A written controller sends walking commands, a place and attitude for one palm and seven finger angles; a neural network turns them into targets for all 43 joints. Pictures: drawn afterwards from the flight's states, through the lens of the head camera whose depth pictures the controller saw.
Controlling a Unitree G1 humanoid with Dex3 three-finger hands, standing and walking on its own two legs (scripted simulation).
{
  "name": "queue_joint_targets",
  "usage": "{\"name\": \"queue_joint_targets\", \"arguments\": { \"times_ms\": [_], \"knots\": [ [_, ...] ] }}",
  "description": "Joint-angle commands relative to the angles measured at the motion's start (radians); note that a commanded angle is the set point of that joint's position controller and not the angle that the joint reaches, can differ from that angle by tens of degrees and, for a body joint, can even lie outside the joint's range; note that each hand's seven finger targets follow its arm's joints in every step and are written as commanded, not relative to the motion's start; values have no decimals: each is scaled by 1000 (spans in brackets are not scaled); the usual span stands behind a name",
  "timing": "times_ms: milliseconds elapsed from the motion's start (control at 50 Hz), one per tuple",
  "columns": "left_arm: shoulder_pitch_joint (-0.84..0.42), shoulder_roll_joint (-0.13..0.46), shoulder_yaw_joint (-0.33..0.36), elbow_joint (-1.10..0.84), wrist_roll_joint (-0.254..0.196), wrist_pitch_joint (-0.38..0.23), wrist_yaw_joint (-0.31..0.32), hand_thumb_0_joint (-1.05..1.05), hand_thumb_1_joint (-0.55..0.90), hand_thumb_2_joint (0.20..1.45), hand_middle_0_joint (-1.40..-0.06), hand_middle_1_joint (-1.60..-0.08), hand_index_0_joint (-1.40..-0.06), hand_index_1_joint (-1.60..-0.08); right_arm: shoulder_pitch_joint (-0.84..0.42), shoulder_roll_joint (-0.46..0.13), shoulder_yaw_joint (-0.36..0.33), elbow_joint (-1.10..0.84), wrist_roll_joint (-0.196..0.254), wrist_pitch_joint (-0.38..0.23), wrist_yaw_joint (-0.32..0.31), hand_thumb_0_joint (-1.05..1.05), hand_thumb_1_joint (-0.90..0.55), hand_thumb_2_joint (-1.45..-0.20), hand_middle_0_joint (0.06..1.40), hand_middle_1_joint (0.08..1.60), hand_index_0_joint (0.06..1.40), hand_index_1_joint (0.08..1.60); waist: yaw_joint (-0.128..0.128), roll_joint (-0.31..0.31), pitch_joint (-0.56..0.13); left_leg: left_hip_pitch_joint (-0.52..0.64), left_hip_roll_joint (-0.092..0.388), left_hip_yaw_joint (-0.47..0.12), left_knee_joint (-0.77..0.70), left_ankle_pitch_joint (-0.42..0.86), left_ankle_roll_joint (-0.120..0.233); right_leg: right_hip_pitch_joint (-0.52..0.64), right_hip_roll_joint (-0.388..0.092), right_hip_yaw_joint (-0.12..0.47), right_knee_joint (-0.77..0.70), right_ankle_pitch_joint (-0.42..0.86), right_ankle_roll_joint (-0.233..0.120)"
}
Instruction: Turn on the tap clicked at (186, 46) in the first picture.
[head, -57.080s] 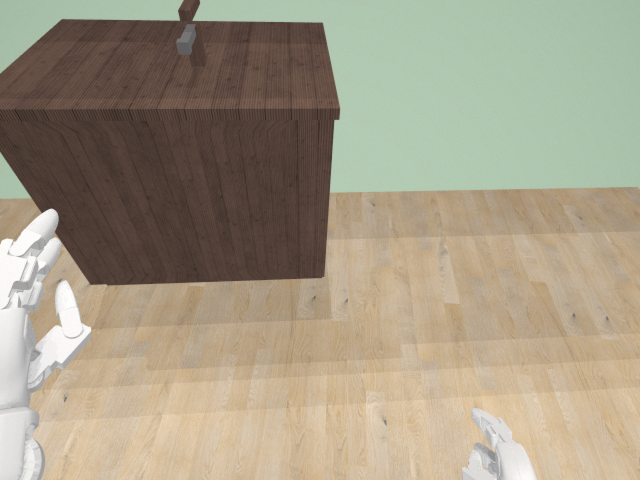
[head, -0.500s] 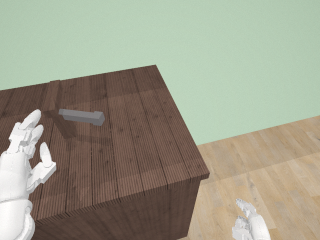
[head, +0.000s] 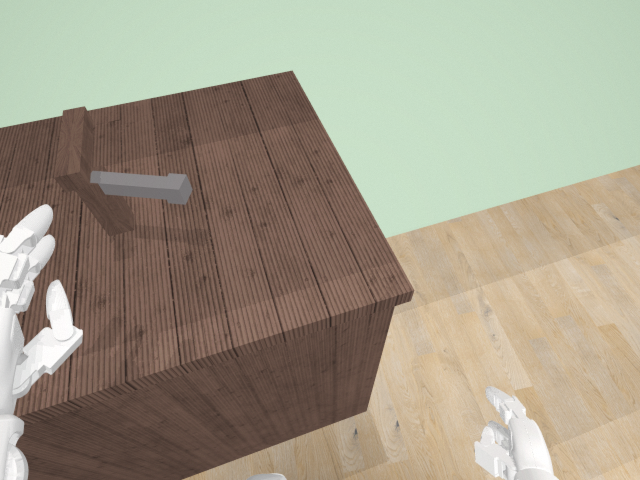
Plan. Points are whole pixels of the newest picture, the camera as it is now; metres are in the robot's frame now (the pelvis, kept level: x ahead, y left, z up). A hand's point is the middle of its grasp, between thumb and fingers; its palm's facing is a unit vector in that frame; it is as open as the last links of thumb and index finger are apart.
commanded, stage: step back with the hand held close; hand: left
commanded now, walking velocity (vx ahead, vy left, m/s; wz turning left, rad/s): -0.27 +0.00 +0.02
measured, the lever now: (177, 188) +0.43 +0.23 +0.11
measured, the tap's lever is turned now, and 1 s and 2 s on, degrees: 64 64 64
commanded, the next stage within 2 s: stop stepping back and stand still in 0.74 s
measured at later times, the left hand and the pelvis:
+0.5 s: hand (45, 402) +0.15 +0.23 +0.16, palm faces +0.31 -0.86 -0.41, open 7.4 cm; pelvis -0.06 +0.01 +0.00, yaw +1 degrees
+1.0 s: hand out of the picture +0.01 +0.21 +0.16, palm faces +0.34 -0.84 -0.42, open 7.4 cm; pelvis -0.19 -0.02 +0.01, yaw +1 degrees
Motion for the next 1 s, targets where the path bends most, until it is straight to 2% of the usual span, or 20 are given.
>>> {"name": "queue_joint_targets", "arguments": {
  "times_ms": [0,80,140,160,260,300,340,380,440,500,540,560,620,740,760,780,800,840,880,980],
  "knots": [
    [-15,187,152,-191,0,-73,41,0,900,900,-200,-300,-200,-300,-68,-102,-45,-144,-3,-67,-9,0,-900,-900,200,300,200,300,-20,-109,-185,70,49,-76,26,-140,27,-45,-190,182,-167,-82,-61],
    [-49,174,139,-219,4,-85,44,0,900,900,-200,-300,-200,-300,-73,-103,-35,-144,-6,-82,-12,0,-900,-900,200,300,200,300,-25,-69,-139,28,77,-127,-16,-218,40,-111,-159,133,-126,-214,-45],
    [-66,168,159,-250,24,-107,51,0,900,900,-200,-300,-200,-300,-91,-128,-33,-161,-11,-99,-18,0,-900,-900,200,300,200,300,-13,220,-147,-222,212,-307,-357,-468,97,129,8,35,164,-192,17],
    [-85,167,162,-246,36,-111,51,0,900,900,-200,-300,-200,-300,-87,-117,-35,-162,-12,-104,-17,0,-900,-900,200,300,200,300,-9,240,-140,-286,236,-330,-387,-464,116,189,24,37,261,-155,23],
    [-40,134,127,-202,20,-110,26,0,900,900,-200,-300,-200,-300,-58,-97,-30,-124,-15,-128,3,0,-900,-900,200,300,200,300,-4,121,-163,0,196,-241,-220,-44,100,70,13,63,13,-128,12],
    [-65,154,130,-205,24,-110,16,0,900,900,-200,-300,-200,-300,-66,-96,-28,-110,-23,-123,4,0,-900,-900,200,300,200,300,-10,60,-179,16,144,-171,-116,47,66,111,-46,130,-100,145,-17],
    [-95,123,82,-217,12,-107,11,0,900,900,-200,-300,-200,-300,-41,-79,-46,-103,-3,-115,7,0,-900,-900,200,300,200,300,-22,-132,-289,115,89,-63,54,202,17,120,-154,197,-100,400,-55],
    [-56,167,121,-226,-1,-112,16,0,900,900,-200,-300,-200,-300,-55,-69,-50,-117,4,-104,5,0,-900,-900,200,300,200,300,-27,-210,-285,126,37,-21,188,109,-6,56,-262,244,-131,461,-103],
    [-16,181,153,-229,-8,-114,12,0,900,900,-200,-300,-200,-300,-88,-44,-32,-125,-3,-81,6,0,-900,-900,200,300,200,300,-29,-176,-191,33,32,-52,154,-27,-5,47,-270,212,-107,472,-111],
    [11,210,198,-230,-6,-121,20,0,900,900,-200,-300,-200,-300,-125,-81,-38,-139,-9,-70,-11,0,-900,-900,200,300,200,300,-11,10,-195,90,162,-164,-117,416,50,30,-90,108,26,298,-6],
    [11,199,185,-278,-12,-129,13,0,900,900,-200,-300,-200,-300,-87,-64,-40,-142,-23,-86,0,0,-900,-900,200,300,200,300,-5,198,-319,229,285,-282,-225,660,110,-37,21,77,266,-255,27],
    [-16,190,181,-279,-6,-129,11,0,900,900,-200,-300,-200,-300,-76,-68,-45,-126,-37,-104,6,0,-900,-900,200,300,200,300,-5,229,-307,170,309,-276,-259,508,131,-28,31,104,392,-343,24],
    [-82,138,124,-274,-2,-114,18,0,900,900,-200,-300,-200,-300,-42,-82,-57,-94,-24,-138,19,0,-900,-900,200,300,200,300,-6,160,-288,270,281,-189,-211,566,132,-78,26,106,354,-286,27],
    [-67,138,109,-218,0,-90,1,0,900,900,-200,-300,-200,-300,-92,-89,-38,-120,-25,-136,20,0,-900,-900,200,300,200,300,11,142,-182,-21,179,-133,-269,-193,63,160,37,37,-91,-110,-7],
    [-74,156,120,-230,4,-100,-3,0,900,900,-200,-300,-200,-300,-88,-78,-39,-118,-24,-134,20,0,-900,-900,200,300,200,300,11,47,-168,-11,109,-75,-139,-262,23,120,-7,50,-237,-44,-34],
    [-85,197,138,-248,4,-112,-1,0,900,900,-200,-300,-200,-300,-85,-51,-34,-117,-24,-130,19,0,-900,-900,200,300,200,300,2,-169,-164,8,5,27,171,-262,-31,7,-183,221,-338,-31,-109],
    [-89,218,147,-278,-4,-113,4,0,900,900,-200,-300,-200,-300,-77,-49,-41,-116,-9,-143,17,0,-900,-900,200,300,200,300,15,-349,-203,-11,-93,37,549,-296,-59,-116,-374,421,-392,52,-221],
    [-19,162,126,-196,-6,-83,-4,0,900,900,-200,-300,-200,-300,-73,-16,-22,-105,-7,-127,19,0,-900,-900,200,300,200,300,-38,-272,-187,-136,-21,-87,728,-247,-35,-11,-326,258,-212,369,-195],
    [-29,165,147,-147,-4,-87,8,0,900,900,-200,-300,-200,-300,-89,-23,-6,-112,-3,-102,11,0,-900,-900,200,300,200,300,-60,-154,-208,-100,20,-63,548,-191,-25,61,-286,192,-147,359,-139],
    [-41,174,150,-181,9,-85,41,0,900,900,-200,-300,-200,-300,-53,-68,-30,-113,-9,-130,0,0,-900,-900,200,300,200,300,-44,-177,-180,119,-13,49,-49,-145,31,92,-246,237,-197,-75,-88]
  ]
}}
